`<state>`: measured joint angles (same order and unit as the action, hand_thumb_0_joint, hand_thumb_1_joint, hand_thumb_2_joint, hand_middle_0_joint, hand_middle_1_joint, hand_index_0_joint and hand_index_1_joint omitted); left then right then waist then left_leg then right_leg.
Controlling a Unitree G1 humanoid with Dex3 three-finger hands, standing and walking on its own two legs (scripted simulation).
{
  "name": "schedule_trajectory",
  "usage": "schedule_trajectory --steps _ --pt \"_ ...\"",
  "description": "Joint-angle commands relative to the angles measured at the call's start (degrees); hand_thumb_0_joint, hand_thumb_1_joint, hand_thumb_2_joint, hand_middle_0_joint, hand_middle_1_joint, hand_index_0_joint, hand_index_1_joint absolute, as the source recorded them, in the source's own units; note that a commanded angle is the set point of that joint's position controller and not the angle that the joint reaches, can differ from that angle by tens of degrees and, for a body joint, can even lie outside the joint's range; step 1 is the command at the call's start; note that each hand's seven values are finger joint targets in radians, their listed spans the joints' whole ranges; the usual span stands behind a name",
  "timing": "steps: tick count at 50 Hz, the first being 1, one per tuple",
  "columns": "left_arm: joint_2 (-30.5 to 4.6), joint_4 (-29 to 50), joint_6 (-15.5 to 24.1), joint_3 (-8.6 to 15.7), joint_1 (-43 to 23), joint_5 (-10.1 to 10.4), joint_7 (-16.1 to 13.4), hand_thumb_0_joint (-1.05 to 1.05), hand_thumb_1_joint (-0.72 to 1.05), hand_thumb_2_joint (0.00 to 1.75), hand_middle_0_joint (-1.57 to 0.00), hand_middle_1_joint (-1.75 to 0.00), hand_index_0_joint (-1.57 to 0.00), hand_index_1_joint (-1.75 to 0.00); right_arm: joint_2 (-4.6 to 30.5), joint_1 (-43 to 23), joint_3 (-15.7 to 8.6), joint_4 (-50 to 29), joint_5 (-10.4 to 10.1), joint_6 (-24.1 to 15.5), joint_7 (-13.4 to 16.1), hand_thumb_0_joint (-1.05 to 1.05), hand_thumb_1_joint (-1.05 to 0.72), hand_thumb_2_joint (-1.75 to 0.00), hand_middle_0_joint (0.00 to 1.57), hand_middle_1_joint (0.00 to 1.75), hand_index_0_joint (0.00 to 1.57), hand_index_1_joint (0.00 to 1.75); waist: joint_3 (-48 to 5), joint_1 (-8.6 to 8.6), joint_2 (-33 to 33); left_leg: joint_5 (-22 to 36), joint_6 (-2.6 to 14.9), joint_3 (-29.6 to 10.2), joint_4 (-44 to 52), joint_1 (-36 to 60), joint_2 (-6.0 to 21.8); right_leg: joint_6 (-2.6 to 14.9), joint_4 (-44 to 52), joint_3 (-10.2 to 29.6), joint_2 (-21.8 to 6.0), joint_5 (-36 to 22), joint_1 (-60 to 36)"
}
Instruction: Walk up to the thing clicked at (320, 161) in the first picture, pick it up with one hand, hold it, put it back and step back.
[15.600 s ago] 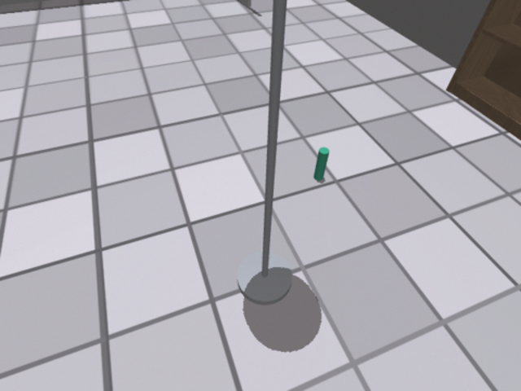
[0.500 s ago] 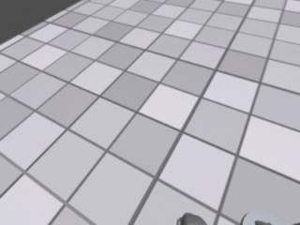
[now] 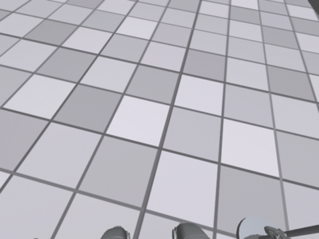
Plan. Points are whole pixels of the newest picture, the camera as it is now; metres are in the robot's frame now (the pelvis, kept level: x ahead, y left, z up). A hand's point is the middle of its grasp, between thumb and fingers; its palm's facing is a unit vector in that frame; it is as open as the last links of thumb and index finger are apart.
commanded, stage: walk up
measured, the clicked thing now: out of the picture +0.51 -1.20 -0.65
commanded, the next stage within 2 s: stand in 1.46 s
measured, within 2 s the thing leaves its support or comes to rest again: neither
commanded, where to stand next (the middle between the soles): +0.07 -0.02 m, yaw -12 degrees
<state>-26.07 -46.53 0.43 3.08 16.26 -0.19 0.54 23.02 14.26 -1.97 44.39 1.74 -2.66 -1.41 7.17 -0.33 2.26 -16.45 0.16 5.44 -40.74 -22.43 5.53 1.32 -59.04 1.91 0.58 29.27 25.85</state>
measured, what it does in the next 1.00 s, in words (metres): steps on the spot: right foot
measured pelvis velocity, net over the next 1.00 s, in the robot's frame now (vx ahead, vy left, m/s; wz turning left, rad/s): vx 0.01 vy -0.01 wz -0.22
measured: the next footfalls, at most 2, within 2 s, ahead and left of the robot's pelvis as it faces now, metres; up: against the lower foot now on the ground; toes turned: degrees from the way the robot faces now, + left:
right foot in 0.16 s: +0.05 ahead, -0.15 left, +0.00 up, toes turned -10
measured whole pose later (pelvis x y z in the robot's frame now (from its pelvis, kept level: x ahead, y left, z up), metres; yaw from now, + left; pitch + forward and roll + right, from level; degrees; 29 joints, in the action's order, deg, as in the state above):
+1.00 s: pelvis +0.01 -0.01 +0.02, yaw -13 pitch -2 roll +1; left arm -20.1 -60.5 0.7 0.5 7.8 -0.4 1.2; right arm 22.0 10.1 0.6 60.7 0.9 -1.0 -1.2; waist 2.8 -0.1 -0.6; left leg -16.0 -1.9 1.9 -31.4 -13.0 2.9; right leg -0.6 -32.9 3.1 0.0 14.9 15.7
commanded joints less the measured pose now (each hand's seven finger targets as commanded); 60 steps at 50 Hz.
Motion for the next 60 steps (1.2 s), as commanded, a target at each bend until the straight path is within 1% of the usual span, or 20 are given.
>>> schedule_trajectory --steps 1,5,7,8,9,10,15,18,19,20,21,22,29,31,32,37,39,45,53,60 --pt "-8.50 3.62 0.47 3.29 3.53 -0.22 0.07 0.00 0.90 0.90 -0.20 -0.30 -0.20 -0.30 17.77 3.22 -5.79 -3.90 -0.50 -1.20 1.93 0.00 -0.90 -0.90 0.20 0.30 0.20 0.30 -9.14 -0.94 -14.06 28.41 13.03 -13.48 10.73 11.08 14.61 -0.01 5.11 -1.60 -1.80 -0.84 0.79" --pt "-7.50 3.45 -0.09 3.81 4.34 -0.45 0.13 0.00 0.90 0.90 -0.20 -0.30 -0.20 -0.30 17.65 -0.33 -5.50 -5.12 -0.97 -0.09 2.08 0.00 -0.90 -0.90 0.20 0.30 0.20 0.30 -11.07 0.99 -12.94 25.15 11.28 -10.32 5.54 7.00 14.08 0.83 15.02 -4.84 -0.14 -6.52 -6.81" --pt "-9.48 2.30 0.73 4.84 6.77 -1.02 -0.32 0.00 0.90 0.90 -0.20 -0.30 -0.20 -0.30 14.55 -1.50 -4.27 -5.40 -1.48 0.64 1.97 0.00 -0.90 -0.90 0.20 0.30 0.20 0.30 -11.55 3.44 -7.27 14.29 6.79 -6.76 -3.41 0.15 10.62 2.75 25.39 -0.87 -0.50 -12.84 -15.31" --pt "-13.96 3.23 1.27 5.91 5.56 -1.64 -0.62 0.00 0.90 0.90 -0.20 -0.30 -0.20 -0.30 11.50 -0.69 -3.32 -5.96 -1.69 0.76 2.01 0.00 -0.90 -0.90 0.20 0.30 0.20 0.30 -10.55 3.06 5.68 4.69 2.81 -1.48 -14.84 -9.13 4.07 6.66 31.05 17.10 -10.55 -18.57 -18.46" --pt "-17.59 4.61 1.28 6.15 1.92 -1.27 -0.63 0.00 0.90 0.90 -0.20 -0.30 -0.20 -0.30 11.26 -3.53 -3.29 -6.29 -2.12 1.26 2.91 0.00 -0.90 -0.90 0.20 0.30 0.20 0.30 -8.84 2.81 11.30 -19.76 0.94 -1.92 -19.76 -12.58 -2.56 16.13 33.77 30.98 -20.48 -23.87 -13.20" --pt "-17.11 5.28 1.31 5.78 0.56 -1.15 -0.65 0.00 0.90 0.90 -0.20 -0.30 -0.20 -0.30 13.57 -4.13 -4.07 -4.94 -1.65 1.31 3.47 0.00 -0.90 -0.90 0.20 0.30 0.20 0.30 -7.76 2.76 8.43 -22.85 0.63 -5.98 -22.91 -9.23 -0.46 18.63 32.29 30.64 -21.76 -27.66 -9.04" --pt "-12.70 4.72 1.09 3.63 -2.30 -1.12 -1.43 0.00 0.90 0.90 -0.20 -0.30 -0.20 -0.30 12.63 0.41 -3.36 0.14 -2.08 -0.05 3.05 0.00 -0.90 -0.90 0.20 0.30 0.20 0.30 -9.61 1.12 10.25 -13.14 0.78 -3.52 -11.99 -4.61 -2.10 12.41 23.58 15.57 -11.48 -45.50 -11.92" --pt "-11.12 5.38 0.11 2.87 -6.16 0.03 -1.14 0.00 0.90 0.90 -0.20 -0.30 -0.20 -0.30 11.57 5.67 -3.59 3.28 -1.50 -1.05 2.99 0.00 -0.90 -0.90 0.20 0.30 0.20 0.30 -11.41 -2.04 7.21 0.97 1.42 -1.31 7.10 9.15 -4.89 8.62 16.80 10.81 -8.05 -36.53 -6.15" --pt "-8.36 5.89 -0.10 2.02 -6.09 0.50 -1.11 0.00 0.90 0.90 -0.20 -0.30 -0.20 -0.30 13.41 5.81 -4.17 3.47 -0.54 -1.45 3.18 0.00 -0.90 -0.90 0.20 0.30 0.20 0.30 -11.73 -2.43 1.43 2.26 3.16 -9.31 11.92 13.93 -0.40 5.33 12.10 9.29 -5.97 -28.69 -0.21" --pt "-4.83 5.84 -0.40 0.92 -5.31 0.77 -0.95 0.00 0.90 0.90 -0.20 -0.30 -0.20 -0.30 17.75 2.55 -4.80 2.22 0.27 -1.92 3.19 0.00 -0.90 -0.90 0.20 0.30 0.20 0.30 -9.87 -1.58 -9.97 0.25 8.11 -28.75 17.78 14.48 12.78 0.81 5.46 6.16 1.80 -13.16 8.37" --pt "-9.91 4.61 -0.77 2.37 -6.42 0.15 -1.91 0.00 0.90 0.90 -0.20 -0.30 -0.20 -0.30 21.11 0.46 -5.58 1.49 -0.80 -1.84 2.88 0.00 -0.90 -0.90 0.20 0.30 0.20 0.30 -7.75 -1.94 -12.20 5.55 16.32 -34.81 18.67 9.31 22.21 0.27 -0.69 5.47 1.12 5.37 6.48" --pt "-10.75 3.68 -0.68 2.56 -6.25 -0.11 -1.94 0.00 0.90 0.90 -0.20 -0.30 -0.20 -0.30 19.83 -0.84 -5.51 1.45 -0.52 -1.88 2.84 0.00 -0.90 -0.90 0.20 0.30 0.20 0.30 -5.85 -0.71 -8.57 8.99 17.34 -32.68 17.69 6.61 21.69 0.19 -3.33 6.71 -0.23 6.00 4.75" --pt "-7.40 -2.62 1.14 3.45 -0.77 -0.47 -0.50 0.00 0.90 0.90 -0.20 -0.30 -0.20 -0.30 14.21 -4.53 -2.68 2.19 -0.59 -0.01 2.23 0.00 -0.90 -0.90 0.20 0.30 0.20 0.30 -8.53 2.64 -12.08 9.45 5.52 -8.29 4.24 0.52 6.69 1.34 27.51 -2.33 1.43 -12.73 -16.12" --pt "-13.65 -1.64 2.19 4.06 -3.52 -1.17 -1.07 0.00 0.90 0.90 -0.20 -0.30 -0.20 -0.30 8.78 -3.98 -1.15 1.47 -1.34 0.57 2.27 0.00 -0.90 -0.90 0.20 0.30 0.20 0.30 -8.98 1.08 4.53 -6.99 0.39 -2.93 -6.97 -7.53 -1.53 8.43 35.11 26.05 -14.68 -11.50 -15.83" --pt "-15.46 -1.46 2.06 3.99 -6.11 -0.98 -0.90 0.00 0.90 0.90 -0.20 -0.30 -0.20 -0.30 11.64 -5.57 -2.35 2.71 -1.25 1.16 2.87 0.00 -0.90 -0.90 0.20 0.30 0.20 0.30 -6.77 1.31 5.38 -18.61 0.81 -5.55 -11.07 -0.62 -1.33 13.51 36.80 29.80 -18.94 -8.71 -4.73" --pt "-10.05 -2.74 1.66 1.84 -12.30 -0.43 -0.79 0.00 0.90 0.90 -0.20 -0.30 -0.20 -0.30 10.53 1.14 -2.06 8.89 -1.34 0.01 2.11 0.00 -0.90 -0.90 0.20 0.30 0.20 0.30 -7.05 -2.50 5.59 -0.52 2.09 -5.48 9.09 11.48 -1.95 5.67 29.78 12.50 -9.34 -15.12 -1.81" --pt "-7.14 -4.42 1.25 0.92 -10.40 0.09 -0.52 0.00 0.90 0.90 -0.20 -0.30 -0.20 -0.30 13.86 -4.47 -2.48 7.98 -0.76 -0.41 1.89 0.00 -0.90 -0.90 0.20 0.30 0.20 0.30 -7.37 0.15 -2.25 -9.34 5.54 -17.68 16.45 7.85 5.21 1.76 26.57 6.84 -3.52 -8.61 -2.90" --pt "-9.55 -8.85 2.03 0.97 -12.03 -0.01 -0.47 0.00 0.90 0.90 -0.20 -0.30 -0.20 -0.30 11.56 -6.86 -0.67 11.57 -1.12 0.27 1.12 0.00 -0.90 -0.90 0.20 0.30 0.20 0.30 -3.93 -0.03 -1.08 -6.59 2.10 -8.17 14.19 7.28 -0.64 3.47 36.88 12.95 -7.56 -4.95 -6.15" --pt "-6.93 -12.91 1.82 0.16 -13.96 0.55 -0.51 0.00 0.90 0.90 -0.20 -0.30 -0.20 -0.30 11.28 -8.85 -0.30 15.03 -1.51 -0.33 1.53 0.00 -0.90 -0.90 0.20 0.30 0.20 0.30 -9.70 0.38 -0.27 8.39 1.85 -7.95 19.46 12.71 2.03 1.32 35.87 7.30 -6.11 -25.42 -15.63" --pt "-6.20 -15.01 1.38 -0.19 -16.08 0.51 -0.70 0.00 0.90 0.90 -0.20 -0.30 -0.20 -0.30 10.17 -11.31 -0.53 16.60 -1.41 0.35 1.57 0.00 -0.90 -0.90 0.20 0.30 0.20 0.30 -8.36 0.09 -0.57 8.21 1.36 -6.93 21.84 15.22 2.28 0.37 39.53 6.72 -6.45 -25.47 -15.39"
